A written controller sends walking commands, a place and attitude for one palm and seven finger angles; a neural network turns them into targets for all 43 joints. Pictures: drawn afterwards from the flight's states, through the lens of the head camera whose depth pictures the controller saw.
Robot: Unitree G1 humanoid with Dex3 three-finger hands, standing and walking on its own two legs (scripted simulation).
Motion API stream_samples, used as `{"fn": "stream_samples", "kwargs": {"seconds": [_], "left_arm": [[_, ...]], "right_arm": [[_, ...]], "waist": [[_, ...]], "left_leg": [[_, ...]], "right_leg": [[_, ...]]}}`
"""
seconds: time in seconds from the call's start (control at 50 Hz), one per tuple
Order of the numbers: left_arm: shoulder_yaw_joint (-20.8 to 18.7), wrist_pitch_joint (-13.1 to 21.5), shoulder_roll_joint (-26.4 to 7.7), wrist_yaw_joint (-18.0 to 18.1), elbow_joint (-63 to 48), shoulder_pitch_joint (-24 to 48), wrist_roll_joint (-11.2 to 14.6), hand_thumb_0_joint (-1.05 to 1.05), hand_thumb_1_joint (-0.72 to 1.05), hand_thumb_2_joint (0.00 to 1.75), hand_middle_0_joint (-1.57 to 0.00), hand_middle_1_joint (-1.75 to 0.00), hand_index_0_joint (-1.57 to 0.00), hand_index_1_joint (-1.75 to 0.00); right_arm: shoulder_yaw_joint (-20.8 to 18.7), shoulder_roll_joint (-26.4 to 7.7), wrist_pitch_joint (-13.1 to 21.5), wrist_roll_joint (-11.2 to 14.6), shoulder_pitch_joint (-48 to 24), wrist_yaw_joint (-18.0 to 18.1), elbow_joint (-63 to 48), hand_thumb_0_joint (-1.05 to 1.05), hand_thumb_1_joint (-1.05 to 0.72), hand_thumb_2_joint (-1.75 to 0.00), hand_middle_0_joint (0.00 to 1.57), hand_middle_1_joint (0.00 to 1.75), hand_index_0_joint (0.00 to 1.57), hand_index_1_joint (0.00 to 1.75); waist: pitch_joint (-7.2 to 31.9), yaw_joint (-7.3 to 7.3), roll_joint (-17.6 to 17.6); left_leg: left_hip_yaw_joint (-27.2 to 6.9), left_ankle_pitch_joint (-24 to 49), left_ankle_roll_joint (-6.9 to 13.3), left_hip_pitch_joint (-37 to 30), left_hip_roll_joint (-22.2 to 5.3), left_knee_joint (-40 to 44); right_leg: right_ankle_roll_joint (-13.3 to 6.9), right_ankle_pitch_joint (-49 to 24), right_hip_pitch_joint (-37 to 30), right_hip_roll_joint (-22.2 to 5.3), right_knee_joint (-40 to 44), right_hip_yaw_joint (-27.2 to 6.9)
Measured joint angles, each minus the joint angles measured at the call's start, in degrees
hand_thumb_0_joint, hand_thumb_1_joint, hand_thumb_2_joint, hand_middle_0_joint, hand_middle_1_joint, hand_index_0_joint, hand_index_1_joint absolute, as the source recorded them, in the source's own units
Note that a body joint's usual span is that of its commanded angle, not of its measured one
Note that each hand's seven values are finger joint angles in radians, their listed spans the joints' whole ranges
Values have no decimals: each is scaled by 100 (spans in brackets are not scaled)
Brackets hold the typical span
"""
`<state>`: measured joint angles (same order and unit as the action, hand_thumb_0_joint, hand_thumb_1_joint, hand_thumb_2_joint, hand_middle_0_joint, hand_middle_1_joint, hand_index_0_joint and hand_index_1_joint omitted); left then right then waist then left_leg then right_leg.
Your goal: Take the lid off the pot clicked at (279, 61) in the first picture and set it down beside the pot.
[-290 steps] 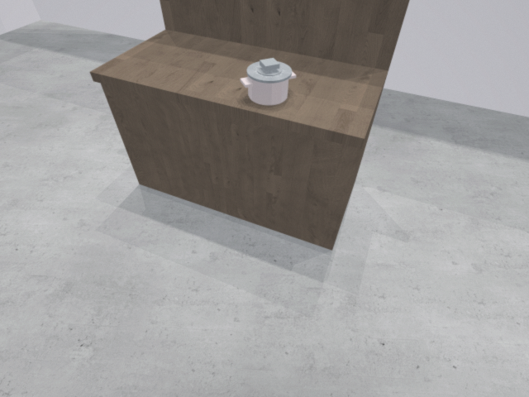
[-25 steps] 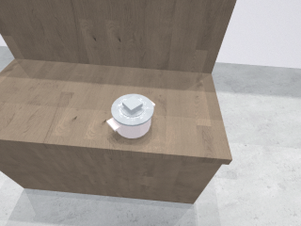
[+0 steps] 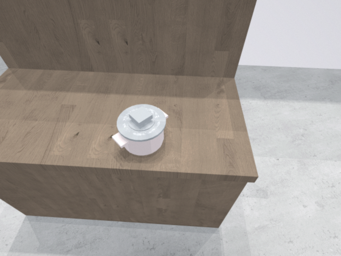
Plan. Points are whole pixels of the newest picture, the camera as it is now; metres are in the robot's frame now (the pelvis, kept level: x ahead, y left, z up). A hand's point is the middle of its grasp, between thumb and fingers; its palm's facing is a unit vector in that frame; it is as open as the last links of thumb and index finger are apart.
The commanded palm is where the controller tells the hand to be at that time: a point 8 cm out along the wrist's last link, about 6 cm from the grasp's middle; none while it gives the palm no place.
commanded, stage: come to a stop and stand still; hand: left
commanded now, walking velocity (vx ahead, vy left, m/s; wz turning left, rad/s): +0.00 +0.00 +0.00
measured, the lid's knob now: (140, 116) +0.51 +0.12 +0.01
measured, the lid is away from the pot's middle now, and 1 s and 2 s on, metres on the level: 0.00 0.00 0.00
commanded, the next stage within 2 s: look again from close up in 0.36 s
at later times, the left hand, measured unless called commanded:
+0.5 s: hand out of the picture -0.02 +0.19 -0.17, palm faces +0.03 -0.98 -0.19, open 7.4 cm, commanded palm none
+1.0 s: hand out of the picture +0.07 +0.19 -0.17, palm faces +0.01 -0.98 -0.20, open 7.3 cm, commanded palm none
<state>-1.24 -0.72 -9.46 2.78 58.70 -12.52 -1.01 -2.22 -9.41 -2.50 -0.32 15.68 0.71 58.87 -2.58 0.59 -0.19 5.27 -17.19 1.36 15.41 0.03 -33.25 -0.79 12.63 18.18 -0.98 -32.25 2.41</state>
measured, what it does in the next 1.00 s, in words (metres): shifts its weight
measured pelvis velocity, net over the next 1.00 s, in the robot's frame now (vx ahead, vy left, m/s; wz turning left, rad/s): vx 0.06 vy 0.01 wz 0.00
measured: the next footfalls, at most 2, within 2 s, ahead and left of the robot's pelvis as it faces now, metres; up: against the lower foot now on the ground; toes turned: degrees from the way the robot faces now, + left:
none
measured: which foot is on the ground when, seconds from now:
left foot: down 0.00-1.00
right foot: down 0.00-1.00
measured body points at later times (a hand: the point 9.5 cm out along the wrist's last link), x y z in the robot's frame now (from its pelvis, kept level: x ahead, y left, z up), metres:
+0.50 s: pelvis +0.01 +0.02 +0.01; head +0.02 +0.02 +0.45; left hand -0.02 +0.24 -0.15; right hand +0.05 -0.21 -0.15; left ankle +0.02 +0.09 -0.73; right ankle +0.05 -0.11 -0.73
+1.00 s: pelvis +0.06 +0.01 +0.01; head +0.07 +0.01 +0.46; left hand +0.07 +0.24 -0.15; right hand +0.05 -0.20 -0.15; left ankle +0.02 +0.09 -0.73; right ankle +0.05 -0.11 -0.73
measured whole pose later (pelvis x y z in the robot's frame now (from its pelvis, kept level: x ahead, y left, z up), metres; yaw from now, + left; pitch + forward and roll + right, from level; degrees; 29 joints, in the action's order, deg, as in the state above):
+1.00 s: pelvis +0.06 +0.01 +0.01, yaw +0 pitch +0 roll +0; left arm 0.4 1.3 -9.4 2.3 62.1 -15.7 -0.8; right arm 0.3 -7.8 1.5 -0.3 16.5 1.6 64.4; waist -1.3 0.2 0.5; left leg 5.2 -16.9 2.7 7.9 1.5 -24.6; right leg 0.4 14.8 12.0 -1.4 -26.8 1.4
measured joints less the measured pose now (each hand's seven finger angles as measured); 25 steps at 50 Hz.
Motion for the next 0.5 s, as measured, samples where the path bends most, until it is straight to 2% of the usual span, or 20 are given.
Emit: {"fn": "stream_samples", "kwargs": {"seconds": [0.04,0.08,0.18,0.34,0.5], "left_arm": [[27,-4,-32,-24,-81,-112,-18,1,91,90,-20,-30,-20,-30],[33,-50,-50,-41,-139,-204,-25,1,91,90,-20,-30,-20,-30],[37,-76,-57,-94,-257,-364,-60,1,91,90,-20,-30,-20,-30],[65,8,-13,-142,-177,-691,-70,1,91,90,-20,-30,-20,-30],[140,66,66,-149,90,-929,-46,1,91,90,-20,-30,-20,-30]], "right_arm": [[-17,-24,17,-26,71,-29,-153,0,-91,-90,20,30,20,30],[-29,-49,57,-60,156,-41,-280,0,-91,-90,20,30,20,30],[37,-62,102,-78,231,-53,-404,0,-91,-90,20,30,20,30],[94,-97,137,-50,63,-52,-351,1,-92,-90,20,30,20,30],[130,-63,259,-18,44,-38,-220,0,-92,-90,20,30,20,30]], "waist": [[105,50,35],[230,80,52],[372,9,-32],[265,-130,-67],[247,-119,18]], "left_leg": [[-23,-28,6,65,43,-116],[-11,26,120,113,100,-178],[60,63,279,101,162,-68],[84,209,283,-18,237,237],[61,244,245,-115,211,496]], "right_leg": [[-20,80,61,-49,-143,17],[-18,197,137,-106,-299,7],[-49,464,198,-138,-347,-84],[111,-16,72,-165,20,-172],[147,-68,-25,-123,283,-159]]}}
